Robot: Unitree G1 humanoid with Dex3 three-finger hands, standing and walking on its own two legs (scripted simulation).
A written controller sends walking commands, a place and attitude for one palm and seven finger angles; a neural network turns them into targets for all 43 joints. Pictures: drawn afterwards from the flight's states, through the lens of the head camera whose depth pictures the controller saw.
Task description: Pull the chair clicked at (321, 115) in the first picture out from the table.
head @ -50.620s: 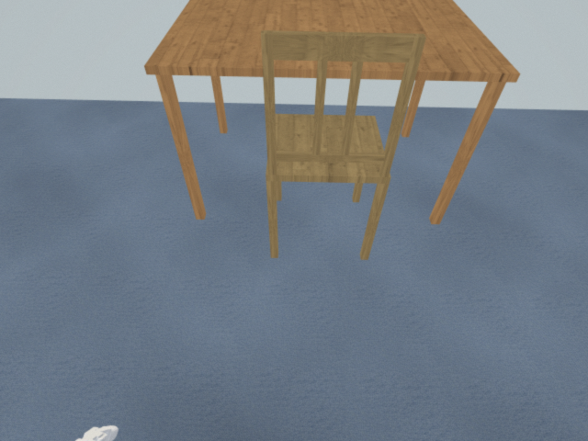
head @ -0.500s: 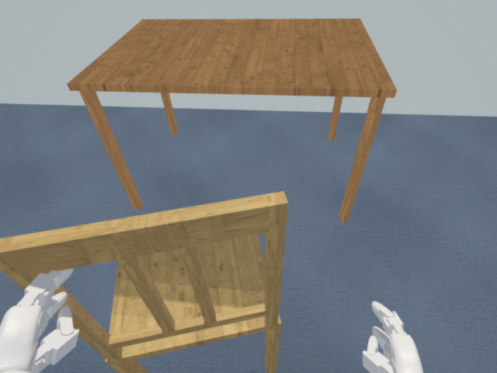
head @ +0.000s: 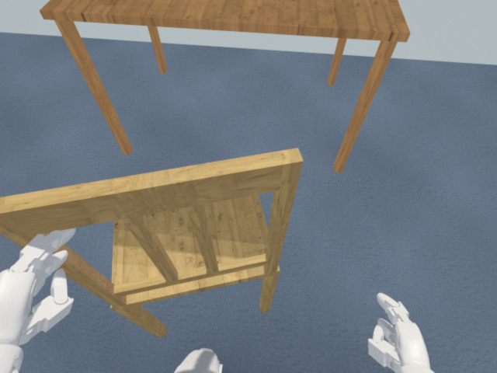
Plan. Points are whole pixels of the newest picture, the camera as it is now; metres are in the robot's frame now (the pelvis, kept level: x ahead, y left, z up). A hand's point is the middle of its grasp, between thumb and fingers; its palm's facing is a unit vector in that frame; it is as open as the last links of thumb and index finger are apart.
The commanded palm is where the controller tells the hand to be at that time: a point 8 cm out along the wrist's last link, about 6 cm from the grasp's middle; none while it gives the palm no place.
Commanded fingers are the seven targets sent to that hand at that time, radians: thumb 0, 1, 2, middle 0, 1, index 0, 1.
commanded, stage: step back with the hand held close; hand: left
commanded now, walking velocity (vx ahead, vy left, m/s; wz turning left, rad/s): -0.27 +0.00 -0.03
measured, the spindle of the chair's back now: (155, 251) +0.30 +0.21 -0.06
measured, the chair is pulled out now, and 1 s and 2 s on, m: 0.57 0.57 0.57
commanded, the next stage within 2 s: stop stepping back and stand still in 0.62 s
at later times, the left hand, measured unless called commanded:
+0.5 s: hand out of the picture +0.12 +0.33 +0.16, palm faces +0.49 -0.77 -0.40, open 7.4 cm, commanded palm +0.05 +0.35 +0.19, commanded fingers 0.00 0.90 0.90 -0.20 -0.30 -0.20 -0.30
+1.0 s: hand out of the picture -0.02 +0.29 +0.16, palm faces +0.30 -0.82 -0.49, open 7.4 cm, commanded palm -0.05 +0.33 +0.19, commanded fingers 0.00 0.90 0.90 -0.20 -0.30 -0.20 -0.30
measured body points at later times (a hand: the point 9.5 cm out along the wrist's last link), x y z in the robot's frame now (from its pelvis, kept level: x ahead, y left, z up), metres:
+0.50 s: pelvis -0.09 +0.05 -0.01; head -0.11 +0.05 +0.44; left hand +0.09 +0.37 +0.18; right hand +0.07 -0.19 -0.09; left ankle -0.07 +0.17 -0.73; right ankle -0.04 -0.10 -0.73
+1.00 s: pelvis -0.22 +0.04 +0.00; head -0.25 +0.04 +0.45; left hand -0.05 +0.33 +0.19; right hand -0.11 -0.21 -0.09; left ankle -0.17 +0.15 -0.71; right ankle -0.27 -0.10 -0.73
